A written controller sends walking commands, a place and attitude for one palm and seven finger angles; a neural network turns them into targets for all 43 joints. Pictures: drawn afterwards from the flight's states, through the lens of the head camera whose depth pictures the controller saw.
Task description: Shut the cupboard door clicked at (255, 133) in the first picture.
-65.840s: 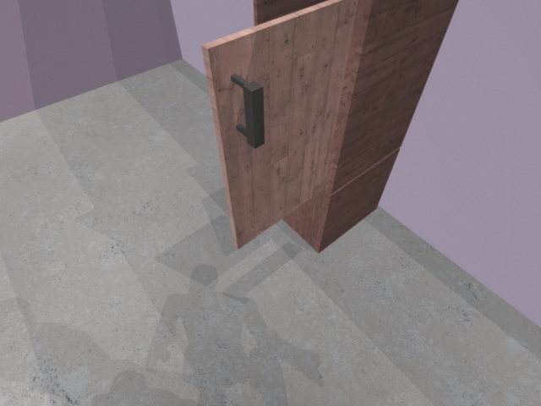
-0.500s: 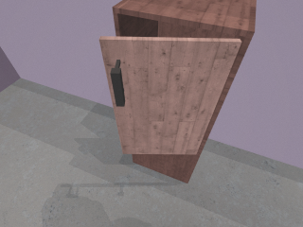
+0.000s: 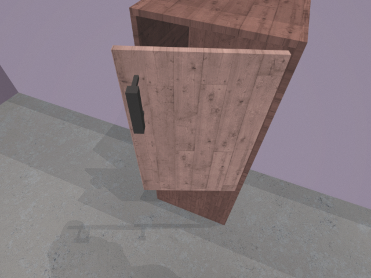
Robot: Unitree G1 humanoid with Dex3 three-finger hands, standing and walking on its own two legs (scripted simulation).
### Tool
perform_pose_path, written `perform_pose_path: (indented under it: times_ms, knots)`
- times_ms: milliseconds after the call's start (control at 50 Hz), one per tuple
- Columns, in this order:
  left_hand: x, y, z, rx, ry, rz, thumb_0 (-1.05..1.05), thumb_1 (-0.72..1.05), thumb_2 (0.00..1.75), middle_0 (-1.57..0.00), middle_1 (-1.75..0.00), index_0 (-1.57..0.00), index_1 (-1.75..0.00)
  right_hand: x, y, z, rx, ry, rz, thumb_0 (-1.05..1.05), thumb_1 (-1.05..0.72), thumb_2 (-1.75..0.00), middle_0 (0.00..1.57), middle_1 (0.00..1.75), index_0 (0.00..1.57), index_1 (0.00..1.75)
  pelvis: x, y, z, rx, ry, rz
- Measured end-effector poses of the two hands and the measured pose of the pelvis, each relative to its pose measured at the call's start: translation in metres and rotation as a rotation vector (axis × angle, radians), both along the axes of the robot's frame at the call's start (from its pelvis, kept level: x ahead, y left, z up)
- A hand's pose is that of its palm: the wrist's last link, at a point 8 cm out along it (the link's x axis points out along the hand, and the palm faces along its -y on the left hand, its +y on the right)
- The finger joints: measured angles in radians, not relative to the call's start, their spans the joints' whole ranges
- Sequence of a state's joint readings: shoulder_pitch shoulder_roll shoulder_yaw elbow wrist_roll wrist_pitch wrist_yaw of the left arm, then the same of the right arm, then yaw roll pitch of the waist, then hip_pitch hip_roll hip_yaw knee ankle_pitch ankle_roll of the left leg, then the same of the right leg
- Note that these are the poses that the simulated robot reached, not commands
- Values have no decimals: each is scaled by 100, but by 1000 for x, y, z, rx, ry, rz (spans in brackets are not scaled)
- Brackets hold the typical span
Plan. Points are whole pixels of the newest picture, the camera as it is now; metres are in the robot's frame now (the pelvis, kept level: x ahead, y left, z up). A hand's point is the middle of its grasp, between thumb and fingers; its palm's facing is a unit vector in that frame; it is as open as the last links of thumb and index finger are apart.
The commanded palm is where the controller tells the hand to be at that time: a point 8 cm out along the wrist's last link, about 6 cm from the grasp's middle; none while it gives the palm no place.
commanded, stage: look again from close up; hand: left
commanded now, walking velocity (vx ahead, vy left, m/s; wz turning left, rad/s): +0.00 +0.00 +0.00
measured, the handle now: (137, 104) +0.45 +0.15 +0.13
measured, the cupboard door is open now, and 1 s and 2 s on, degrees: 22 22 22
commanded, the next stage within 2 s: raise the hand and make a fist in 0.20 s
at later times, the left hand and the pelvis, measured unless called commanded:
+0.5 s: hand (115, 236) +0.20 +0.16 -0.01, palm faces +0.25 -0.96 -0.08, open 7.1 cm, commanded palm +0.11 +0.20 -0.05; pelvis -0.01 -0.04 -0.02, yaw +3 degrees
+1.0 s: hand (121, 248) +0.17 +0.14 +0.01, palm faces +0.03 -1.00 -0.04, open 4.8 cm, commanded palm +0.13 +0.20 +0.02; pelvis -0.03 -0.07 -0.06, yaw +4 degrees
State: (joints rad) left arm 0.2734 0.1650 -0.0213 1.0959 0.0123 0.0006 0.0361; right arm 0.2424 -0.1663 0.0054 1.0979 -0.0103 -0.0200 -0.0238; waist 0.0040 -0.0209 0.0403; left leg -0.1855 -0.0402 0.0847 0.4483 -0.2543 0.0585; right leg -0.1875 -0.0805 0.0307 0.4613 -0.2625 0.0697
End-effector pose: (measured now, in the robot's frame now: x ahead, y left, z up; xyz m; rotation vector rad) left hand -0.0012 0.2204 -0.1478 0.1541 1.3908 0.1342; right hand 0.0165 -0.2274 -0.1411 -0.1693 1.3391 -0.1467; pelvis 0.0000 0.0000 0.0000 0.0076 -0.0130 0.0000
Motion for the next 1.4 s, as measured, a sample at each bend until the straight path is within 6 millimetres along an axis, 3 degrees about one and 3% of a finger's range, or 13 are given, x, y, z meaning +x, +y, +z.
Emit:
perform_pose_path:
  times_ms: [320,340,460,520,560,600,700,780,880,1000,1140,1240,1400]
  knots:
    - [19,-15,2,17,-41,-2,0,91,90,-20,-30,-20,-30,16,-22,1,-4,-15,6,1,-91,-90,20,30,20,30,7,-20,0,-6,4,6]
    - [29,-11,7,18,-101,65,1,91,90,-20,-30,-20,-30,18,-24,3,-17,-52,10,1,-91,-90,20,30,20,30,5,-22,-1,-7,-1,13]
    - [146,-9,124,90,-958,94,2,91,90,-22,-33,-22,-33,65,-45,20,-48,-478,42,1,-91,-90,20,30,20,30,-2,-34,-16,9,37,53]
    - [173,-18,158,36,-1281,30,1,91,90,-25,-36,-25,-36,95,-56,26,-42,-622,83,1,-91,-90,20,30,20,30,-12,-43,-28,6,101,49]
    - [174,-27,162,-22,-1430,-46,1,91,90,-28,-39,-28,-39,115,-65,28,-48,-702,116,1,-90,-90,20,30,20,30,-19,-51,-42,10,144,41]
    - [164,-32,150,-65,-1471,-113,0,91,90,-31,-42,-31,-42,133,-73,29,-59,-765,143,1,-90,-90,20,30,20,30,-26,-57,-55,14,169,37]
    - [117,-25,111,-85,-1307,-46,1,90,90,-40,-52,-40,-52,168,-82,34,-86,-868,192,1,-90,-90,20,30,20,30,-32,-68,-75,6,187,52]
    - [96,-18,122,4,-1336,-1,2,90,90,-47,-59,-47,-59,178,-75,31,-86,-890,239,1,-90,-90,20,30,20,30,-34,-72,-80,-18,184,71]
    - [118,-27,153,-21,-1470,-99,2,90,90,-56,-69,-56,-69,169,-58,16,-44,-837,250,1,-90,-90,20,30,20,30,-36,-73,-79,-38,176,82]
    - [152,-29,165,-102,-1361,-139,2,90,90,-67,-81,-67,-81,138,-46,11,7,-743,151,1,-90,-90,20,30,20,30,-29,-68,-63,-26,161,65]
    - [154,-12,189,-35,-1376,-87,2,90,90,-79,-95,-80,-95,115,-49,17,-17,-676,122,1,-90,-90,20,30,20,30,-18,-56,-48,-17,146,52]
    - [154,-10,196,-50,-1403,-100,2,90,90,-88,-105,-89,-105,119,-51,25,-50,-680,151,2,-90,-90,20,30,20,30,-16,-47,-43,-22,131,55]
    - [162,-8,218,-45,-1446,-117,2,90,90,-103,-121,-104,-121,148,-35,49,-40,-783,182,2,-90,-90,20,30,20,30,-12,-39,-36,-26,96,57]
